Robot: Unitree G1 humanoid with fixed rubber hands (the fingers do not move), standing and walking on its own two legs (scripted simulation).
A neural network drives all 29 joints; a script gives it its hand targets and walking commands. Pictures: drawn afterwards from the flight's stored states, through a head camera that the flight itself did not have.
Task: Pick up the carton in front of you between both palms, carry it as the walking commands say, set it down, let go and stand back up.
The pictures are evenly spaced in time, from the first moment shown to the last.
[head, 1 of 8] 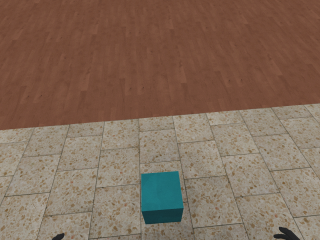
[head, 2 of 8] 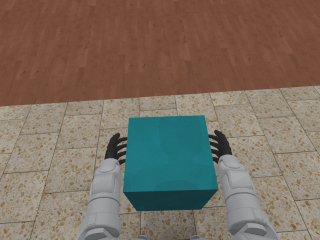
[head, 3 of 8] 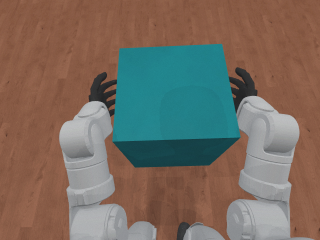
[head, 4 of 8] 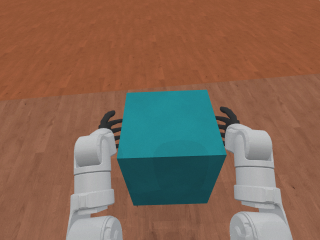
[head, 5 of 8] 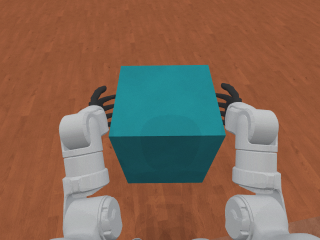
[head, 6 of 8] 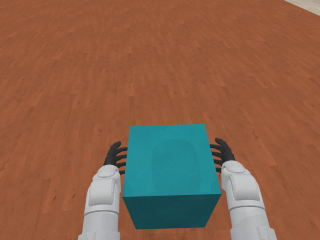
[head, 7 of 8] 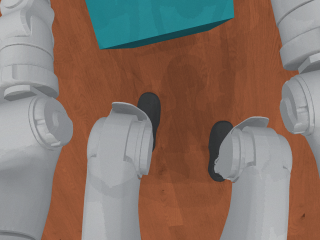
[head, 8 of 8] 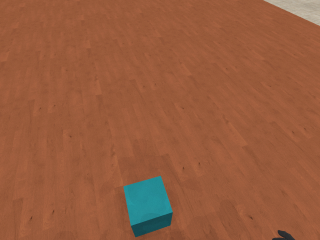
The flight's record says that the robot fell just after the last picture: no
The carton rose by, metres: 1.08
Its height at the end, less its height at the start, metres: +0.35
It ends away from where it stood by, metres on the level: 5.68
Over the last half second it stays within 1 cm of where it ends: yes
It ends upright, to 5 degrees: yes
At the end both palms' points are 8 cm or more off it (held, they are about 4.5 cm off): yes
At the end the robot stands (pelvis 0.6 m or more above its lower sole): yes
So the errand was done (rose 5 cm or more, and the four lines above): yes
